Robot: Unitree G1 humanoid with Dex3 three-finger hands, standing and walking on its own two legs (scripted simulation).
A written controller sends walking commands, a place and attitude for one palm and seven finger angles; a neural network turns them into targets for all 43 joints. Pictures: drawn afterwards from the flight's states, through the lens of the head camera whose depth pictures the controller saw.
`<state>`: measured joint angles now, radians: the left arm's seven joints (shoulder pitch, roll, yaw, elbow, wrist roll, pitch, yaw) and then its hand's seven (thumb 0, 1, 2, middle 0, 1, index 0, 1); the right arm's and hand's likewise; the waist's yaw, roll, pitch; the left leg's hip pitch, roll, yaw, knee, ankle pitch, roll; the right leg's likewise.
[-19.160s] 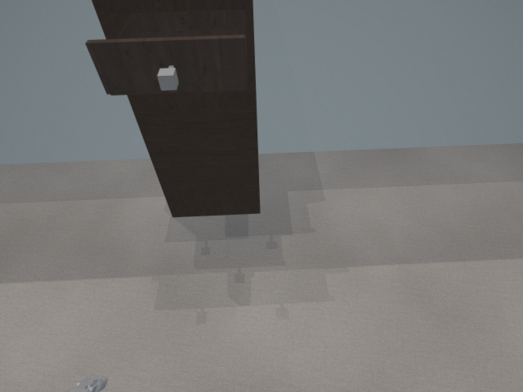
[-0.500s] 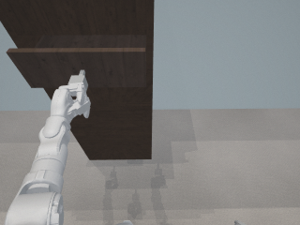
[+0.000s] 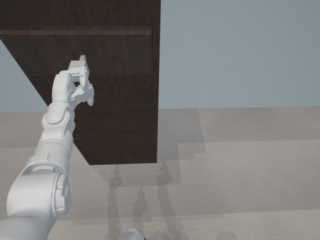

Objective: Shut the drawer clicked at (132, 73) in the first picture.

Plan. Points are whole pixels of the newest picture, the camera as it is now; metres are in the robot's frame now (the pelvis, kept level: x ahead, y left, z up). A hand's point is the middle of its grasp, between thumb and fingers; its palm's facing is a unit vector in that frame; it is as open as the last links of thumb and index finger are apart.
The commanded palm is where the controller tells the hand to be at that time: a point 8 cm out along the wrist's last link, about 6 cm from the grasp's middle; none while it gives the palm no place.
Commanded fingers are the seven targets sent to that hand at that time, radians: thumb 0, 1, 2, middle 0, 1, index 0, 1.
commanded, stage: push the drawer shut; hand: left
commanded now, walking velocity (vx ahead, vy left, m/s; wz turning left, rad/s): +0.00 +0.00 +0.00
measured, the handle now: (80, 66) +0.54 +0.21 +0.11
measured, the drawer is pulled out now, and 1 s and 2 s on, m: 0.03 0.00 0.00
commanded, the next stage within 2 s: pull the fist back off the drawer in 0.48 s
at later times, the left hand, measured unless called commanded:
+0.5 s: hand (92, 80) +0.49 +0.17 +0.11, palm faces +0.04 -1.00 -0.01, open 3.1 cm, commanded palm +0.52 +0.21 +0.11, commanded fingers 0.00 0.90 0.90 -1.40 -1.60 -1.40 -1.60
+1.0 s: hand (93, 80) +0.49 +0.17 +0.11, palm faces +0.04 -1.00 -0.01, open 3.2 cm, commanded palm +0.47 +0.22 +0.11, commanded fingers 0.00 0.90 0.90 -1.40 -1.60 -1.40 -1.60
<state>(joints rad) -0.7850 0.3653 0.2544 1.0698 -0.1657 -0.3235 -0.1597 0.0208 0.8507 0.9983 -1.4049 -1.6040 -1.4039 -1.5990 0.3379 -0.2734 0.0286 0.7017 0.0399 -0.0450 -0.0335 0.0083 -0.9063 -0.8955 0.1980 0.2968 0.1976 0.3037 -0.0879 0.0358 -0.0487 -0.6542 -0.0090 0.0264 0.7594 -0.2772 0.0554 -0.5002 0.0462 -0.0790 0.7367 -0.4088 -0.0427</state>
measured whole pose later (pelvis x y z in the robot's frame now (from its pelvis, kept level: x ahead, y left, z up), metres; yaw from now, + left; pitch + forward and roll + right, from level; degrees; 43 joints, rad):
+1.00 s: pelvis -0.01 +0.00 -0.01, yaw -1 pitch +14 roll -3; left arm -0.93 0.47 0.32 1.21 -0.13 -0.32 -0.16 0.03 0.83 1.03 -1.40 -1.60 -1.40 -1.60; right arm 0.42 -0.29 0.03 0.70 0.02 -0.04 -0.02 0.01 -0.91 -0.90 0.20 0.30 0.20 0.30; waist -0.15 0.04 -0.07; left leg -0.78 0.02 0.02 0.82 -0.28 0.05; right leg -0.62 0.07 -0.09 0.78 -0.41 -0.05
